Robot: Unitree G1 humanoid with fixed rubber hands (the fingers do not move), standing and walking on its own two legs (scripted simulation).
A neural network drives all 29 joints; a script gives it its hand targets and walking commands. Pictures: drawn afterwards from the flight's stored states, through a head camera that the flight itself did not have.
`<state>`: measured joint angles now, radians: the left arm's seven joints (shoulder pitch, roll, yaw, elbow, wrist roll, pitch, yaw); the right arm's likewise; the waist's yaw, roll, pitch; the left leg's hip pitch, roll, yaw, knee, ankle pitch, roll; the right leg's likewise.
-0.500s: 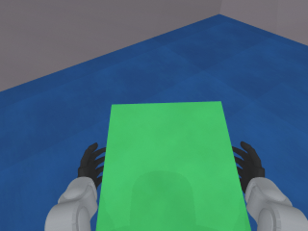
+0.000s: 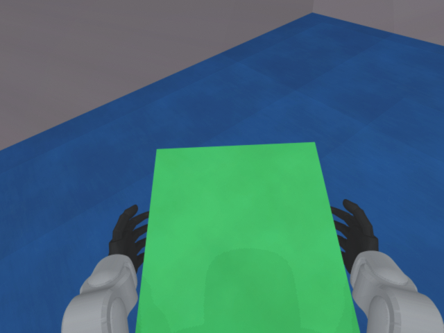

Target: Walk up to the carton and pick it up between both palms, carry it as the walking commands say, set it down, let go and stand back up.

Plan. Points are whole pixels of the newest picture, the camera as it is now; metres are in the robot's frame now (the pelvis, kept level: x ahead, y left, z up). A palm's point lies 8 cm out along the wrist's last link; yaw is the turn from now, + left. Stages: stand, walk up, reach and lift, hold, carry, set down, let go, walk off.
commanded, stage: carry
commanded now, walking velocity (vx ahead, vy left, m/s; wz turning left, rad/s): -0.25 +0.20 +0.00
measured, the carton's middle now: (239, 251) +0.26 +0.00 +0.03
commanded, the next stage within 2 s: none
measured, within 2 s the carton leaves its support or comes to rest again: neither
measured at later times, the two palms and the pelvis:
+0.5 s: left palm out of the picture +0.03 +0.32 +0.08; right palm out of the picture +0.05 -0.02 +0.09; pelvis -0.19 +0.14 -0.01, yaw +2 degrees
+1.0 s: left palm out of the picture -0.19 +0.39 +0.07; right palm out of the picture -0.19 +0.05 +0.08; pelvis -0.42 +0.22 -0.02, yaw +1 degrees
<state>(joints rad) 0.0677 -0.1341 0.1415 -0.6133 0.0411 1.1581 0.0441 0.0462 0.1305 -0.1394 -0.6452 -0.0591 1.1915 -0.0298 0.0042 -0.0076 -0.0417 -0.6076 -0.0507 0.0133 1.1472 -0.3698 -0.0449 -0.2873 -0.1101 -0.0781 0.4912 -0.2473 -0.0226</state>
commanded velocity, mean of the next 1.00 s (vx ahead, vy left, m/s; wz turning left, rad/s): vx -0.33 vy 0.10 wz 0.00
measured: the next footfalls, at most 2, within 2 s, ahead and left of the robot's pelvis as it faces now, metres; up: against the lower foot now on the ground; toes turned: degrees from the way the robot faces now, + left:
left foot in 0.28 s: -0.10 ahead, +0.24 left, +0.00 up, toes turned +7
right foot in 0.64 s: -0.26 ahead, +0.08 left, +0.00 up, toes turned -6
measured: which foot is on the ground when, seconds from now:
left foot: up 0.00-0.26, down 0.28-0.64, up 0.66-0.98, down 1.00-1.00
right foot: down 0.00-0.28, up 0.30-0.62, down 0.64-1.00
